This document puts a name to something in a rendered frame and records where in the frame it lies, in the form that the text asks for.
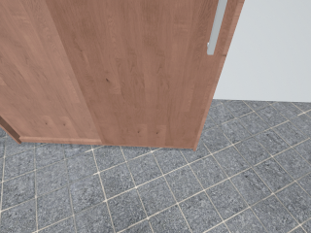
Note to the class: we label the wardrobe door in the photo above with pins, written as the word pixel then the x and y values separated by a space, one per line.
pixel 142 65
pixel 39 92

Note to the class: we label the handle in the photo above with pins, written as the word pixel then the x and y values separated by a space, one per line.
pixel 216 26

